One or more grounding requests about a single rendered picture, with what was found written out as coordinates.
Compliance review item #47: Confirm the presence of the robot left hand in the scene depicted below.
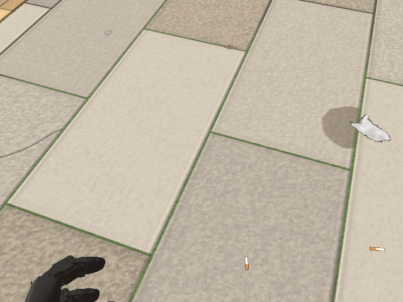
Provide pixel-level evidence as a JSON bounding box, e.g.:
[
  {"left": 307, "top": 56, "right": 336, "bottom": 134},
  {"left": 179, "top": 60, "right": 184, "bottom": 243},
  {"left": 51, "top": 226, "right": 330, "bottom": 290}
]
[{"left": 25, "top": 255, "right": 114, "bottom": 302}]

